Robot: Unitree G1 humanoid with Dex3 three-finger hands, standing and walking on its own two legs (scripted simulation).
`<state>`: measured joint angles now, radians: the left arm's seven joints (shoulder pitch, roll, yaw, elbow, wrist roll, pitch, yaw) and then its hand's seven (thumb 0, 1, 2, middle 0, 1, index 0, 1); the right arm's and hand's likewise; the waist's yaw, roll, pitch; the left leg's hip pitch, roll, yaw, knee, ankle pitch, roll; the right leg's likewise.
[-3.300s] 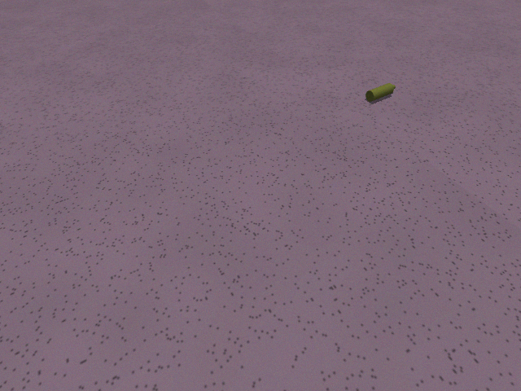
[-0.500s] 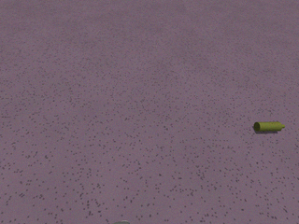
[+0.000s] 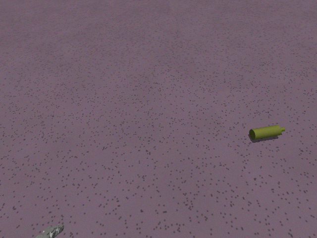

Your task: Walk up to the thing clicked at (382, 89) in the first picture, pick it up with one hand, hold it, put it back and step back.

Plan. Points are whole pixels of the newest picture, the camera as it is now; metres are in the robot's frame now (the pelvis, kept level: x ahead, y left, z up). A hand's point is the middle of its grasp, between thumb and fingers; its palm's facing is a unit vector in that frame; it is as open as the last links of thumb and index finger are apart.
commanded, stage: walk up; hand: left
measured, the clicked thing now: (267, 131) +0.93 -0.72 -0.71
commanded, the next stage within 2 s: none
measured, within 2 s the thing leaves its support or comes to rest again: neither
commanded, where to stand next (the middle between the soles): +0.57 -0.98 m, yaw +7 degrees
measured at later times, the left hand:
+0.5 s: hand (133, 234) +0.18 +0.11 -0.15, palm faces -0.04 -0.97 -0.24, open 7.4 cm
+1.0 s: hand (202, 229) +0.19 -0.08 -0.14, palm faces +0.07 -0.93 -0.35, open 7.4 cm
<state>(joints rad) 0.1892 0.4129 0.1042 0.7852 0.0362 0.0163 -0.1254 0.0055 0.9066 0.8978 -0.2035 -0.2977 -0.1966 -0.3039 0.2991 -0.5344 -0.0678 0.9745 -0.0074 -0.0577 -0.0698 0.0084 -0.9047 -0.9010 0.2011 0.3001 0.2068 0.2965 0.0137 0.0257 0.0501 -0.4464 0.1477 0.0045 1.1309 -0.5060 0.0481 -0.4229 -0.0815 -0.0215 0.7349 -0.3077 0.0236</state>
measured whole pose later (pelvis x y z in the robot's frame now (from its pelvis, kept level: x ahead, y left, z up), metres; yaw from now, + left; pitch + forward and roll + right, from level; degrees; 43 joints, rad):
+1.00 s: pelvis +0.21 -0.37 +0.01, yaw +3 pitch +0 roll +0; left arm 0.36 0.44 0.09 0.79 0.06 0.05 -0.08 0.01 0.90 0.90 -0.21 -0.30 -0.20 -0.30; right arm 0.28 -0.39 -0.01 0.95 0.01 -0.09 -0.05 0.00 -0.90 -0.90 0.20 0.30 0.21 0.30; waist 0.11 -0.04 0.09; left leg -0.49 -0.01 0.11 0.72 -0.27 0.05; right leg -0.21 0.05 -0.13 0.60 -0.38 -0.09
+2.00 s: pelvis +0.37 -0.73 +0.01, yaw +3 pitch -3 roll +1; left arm 0.29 0.42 0.08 0.77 0.07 0.09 -0.09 0.01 0.90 0.90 -0.21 -0.30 -0.20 -0.30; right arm 0.32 -0.41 -0.04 0.92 -0.01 -0.10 -0.09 0.00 -0.90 -0.90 0.21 0.30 0.21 0.30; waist 0.00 -0.14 0.10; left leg -0.34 0.04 0.10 0.65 -0.27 0.03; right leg -0.53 0.01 0.12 1.15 -0.40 0.01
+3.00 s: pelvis +0.52 -1.08 +0.00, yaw +6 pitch -2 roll -1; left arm 0.26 0.40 0.04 0.92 0.02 -0.04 0.02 0.01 0.90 0.90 -0.21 -0.30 -0.20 -0.30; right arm 0.23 -0.45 -0.06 0.91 -0.03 0.05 0.01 0.01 -0.91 -0.90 0.20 0.30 0.21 0.30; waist 0.00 0.04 0.08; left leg -0.47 0.04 -0.06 1.01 -0.48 0.04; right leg -0.36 -0.04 0.00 0.72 -0.33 0.02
